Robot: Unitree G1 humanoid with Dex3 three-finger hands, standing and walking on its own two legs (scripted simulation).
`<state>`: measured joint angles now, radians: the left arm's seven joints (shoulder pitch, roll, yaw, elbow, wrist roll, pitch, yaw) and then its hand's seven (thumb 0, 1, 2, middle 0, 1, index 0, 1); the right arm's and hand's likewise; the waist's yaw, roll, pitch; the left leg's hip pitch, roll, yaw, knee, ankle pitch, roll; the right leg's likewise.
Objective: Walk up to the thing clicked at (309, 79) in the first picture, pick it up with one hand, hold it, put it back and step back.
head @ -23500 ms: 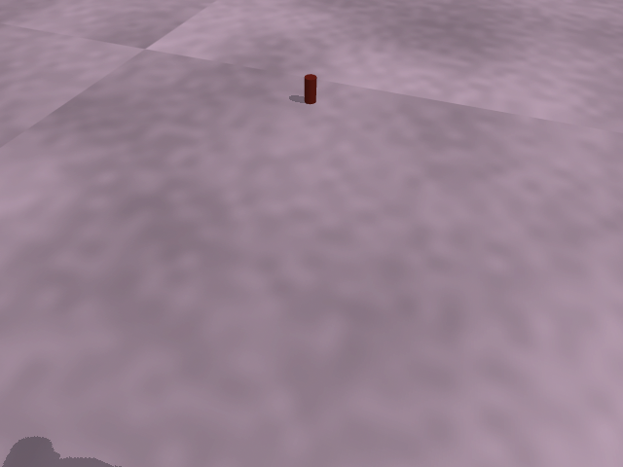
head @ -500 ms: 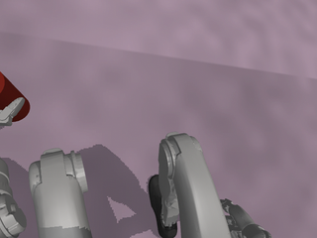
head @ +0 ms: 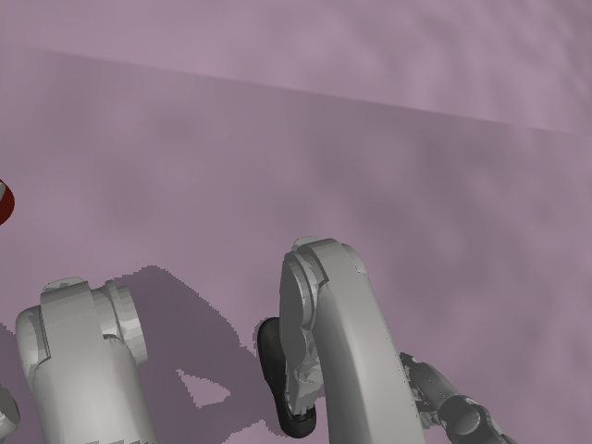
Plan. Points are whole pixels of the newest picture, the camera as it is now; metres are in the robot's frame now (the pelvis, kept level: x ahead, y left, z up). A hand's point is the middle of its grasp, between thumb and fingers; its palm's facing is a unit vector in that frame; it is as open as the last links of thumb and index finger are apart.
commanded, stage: lower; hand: left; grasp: from the side
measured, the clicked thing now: out of the picture +0.44 +0.30 -0.14
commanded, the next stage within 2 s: loosen in 1.12 s
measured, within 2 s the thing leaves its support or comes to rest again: rests again in 0.94 s
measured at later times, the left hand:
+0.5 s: hand out of the picture +0.45 +0.30 -0.17, palm faces +0.41 -0.91 -0.02, open 10.2 cm
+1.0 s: hand out of the picture +0.45 +0.30 -0.19, palm faces +0.41 -0.91 -0.02, open 10.1 cm
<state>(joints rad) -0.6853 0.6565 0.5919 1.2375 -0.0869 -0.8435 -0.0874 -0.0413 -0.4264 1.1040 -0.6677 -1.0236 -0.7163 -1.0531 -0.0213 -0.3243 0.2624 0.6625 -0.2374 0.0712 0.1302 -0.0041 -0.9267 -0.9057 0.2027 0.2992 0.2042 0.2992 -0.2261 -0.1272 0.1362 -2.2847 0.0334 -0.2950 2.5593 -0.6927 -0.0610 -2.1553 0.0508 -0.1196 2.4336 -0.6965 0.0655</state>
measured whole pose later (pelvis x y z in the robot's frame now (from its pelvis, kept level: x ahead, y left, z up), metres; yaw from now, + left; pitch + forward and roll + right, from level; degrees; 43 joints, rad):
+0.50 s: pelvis -0.01 +0.01 -0.01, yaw -3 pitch +17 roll -15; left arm -0.71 0.82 0.60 1.39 -0.07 -0.96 -0.03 -0.04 -0.41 1.09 -0.67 -1.01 -0.72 -1.04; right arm -0.11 -0.36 0.42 0.61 -0.32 0.07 0.13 -0.01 -0.92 -0.90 0.20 0.30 0.20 0.30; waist -0.27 -0.23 0.26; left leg -2.26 0.03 -0.37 2.63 -0.71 -0.06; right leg -2.10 0.08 -0.17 2.44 -0.68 0.08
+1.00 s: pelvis -0.01 +0.02 -0.01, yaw -5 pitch +15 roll -17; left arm -0.72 0.89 0.58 1.46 -0.06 -1.02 0.02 -0.04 -0.40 1.08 -0.67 -1.01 -0.72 -1.03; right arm -0.17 -0.36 0.50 0.56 -0.36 0.08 0.13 -0.01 -0.91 -0.90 0.20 0.30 0.21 0.30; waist -0.27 -0.28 0.30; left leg -2.24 0.04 -0.42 2.65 -0.72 -0.05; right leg -2.07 0.10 -0.20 2.42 -0.67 0.09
